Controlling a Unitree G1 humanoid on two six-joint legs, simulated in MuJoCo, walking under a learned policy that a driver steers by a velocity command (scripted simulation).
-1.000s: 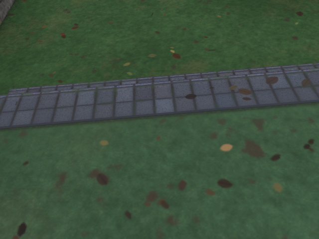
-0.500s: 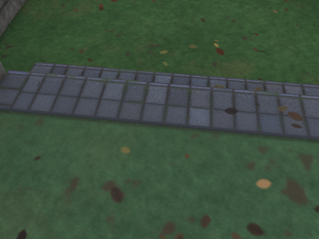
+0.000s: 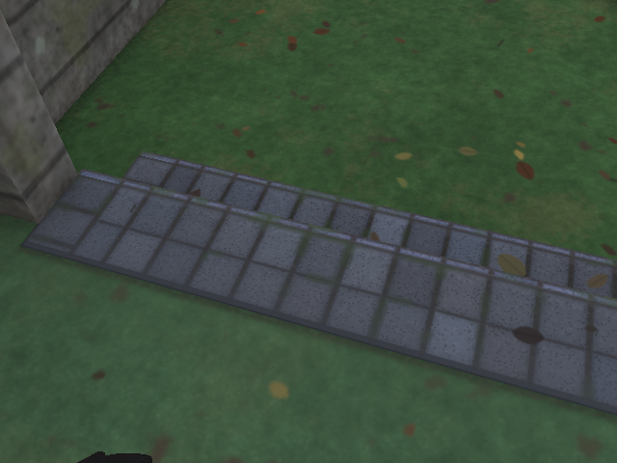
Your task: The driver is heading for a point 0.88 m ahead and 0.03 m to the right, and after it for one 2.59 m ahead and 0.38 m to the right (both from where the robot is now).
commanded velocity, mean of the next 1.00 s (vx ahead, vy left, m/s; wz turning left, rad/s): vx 0.50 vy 0.00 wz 0.09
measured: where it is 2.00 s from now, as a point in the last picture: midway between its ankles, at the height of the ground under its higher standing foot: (296, 312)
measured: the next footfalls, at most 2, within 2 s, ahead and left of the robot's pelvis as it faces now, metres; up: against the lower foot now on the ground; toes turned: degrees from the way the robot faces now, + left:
left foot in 0.44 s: +0.35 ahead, +0.12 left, +0.00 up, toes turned +7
right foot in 0.98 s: +0.67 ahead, -0.05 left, +0.00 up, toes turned -1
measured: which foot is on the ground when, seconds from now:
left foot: up 0.00-0.42, down 0.44-1.00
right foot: down 0.00-0.46, up 0.48-0.96, down 0.98-1.00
